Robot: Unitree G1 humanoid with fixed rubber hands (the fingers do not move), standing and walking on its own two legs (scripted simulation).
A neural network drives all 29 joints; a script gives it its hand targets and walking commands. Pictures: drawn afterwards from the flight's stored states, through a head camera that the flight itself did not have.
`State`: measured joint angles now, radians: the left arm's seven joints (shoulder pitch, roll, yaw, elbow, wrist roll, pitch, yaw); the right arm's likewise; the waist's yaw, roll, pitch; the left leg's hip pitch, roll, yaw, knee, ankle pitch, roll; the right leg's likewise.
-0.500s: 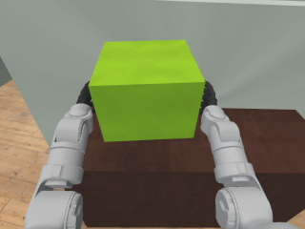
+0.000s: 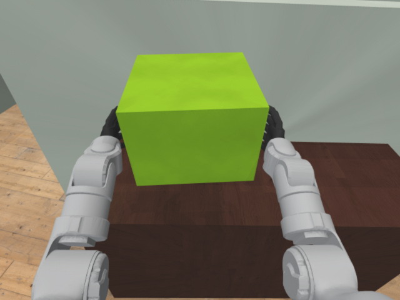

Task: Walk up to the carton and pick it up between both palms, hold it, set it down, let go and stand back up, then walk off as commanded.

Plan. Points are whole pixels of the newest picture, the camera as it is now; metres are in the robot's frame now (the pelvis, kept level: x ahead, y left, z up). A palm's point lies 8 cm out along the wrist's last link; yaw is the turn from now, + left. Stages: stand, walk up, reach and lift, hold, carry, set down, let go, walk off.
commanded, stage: hold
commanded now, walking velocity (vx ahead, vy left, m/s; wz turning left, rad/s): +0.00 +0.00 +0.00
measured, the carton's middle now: (192, 114) +0.43 +0.01 +0.19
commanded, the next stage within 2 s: set down in 0.14 s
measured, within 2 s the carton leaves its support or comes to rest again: neither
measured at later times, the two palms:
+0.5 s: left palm (114, 145) +0.39 +0.17 +0.14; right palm (267, 149) +0.38 -0.15 +0.14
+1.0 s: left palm (125, 145) +0.43 +0.17 +0.10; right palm (262, 153) +0.41 -0.15 +0.10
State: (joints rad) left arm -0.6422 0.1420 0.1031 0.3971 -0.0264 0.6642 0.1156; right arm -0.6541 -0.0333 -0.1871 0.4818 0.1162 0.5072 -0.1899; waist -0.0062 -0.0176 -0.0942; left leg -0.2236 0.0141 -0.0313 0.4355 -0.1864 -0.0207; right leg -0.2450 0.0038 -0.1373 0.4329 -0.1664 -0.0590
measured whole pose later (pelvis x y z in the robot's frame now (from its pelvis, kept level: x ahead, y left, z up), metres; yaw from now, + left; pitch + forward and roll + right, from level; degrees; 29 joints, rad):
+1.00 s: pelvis +0.04 +0.01 +0.00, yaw +0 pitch +2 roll +0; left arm -0.62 0.07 0.29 0.54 0.12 0.32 0.00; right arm -0.59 0.05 -0.20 0.64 -0.01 0.11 -0.19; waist -0.08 -0.04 -0.02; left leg -0.22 0.01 -0.03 0.40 -0.21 -0.02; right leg -0.24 0.00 -0.14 0.39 -0.19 -0.04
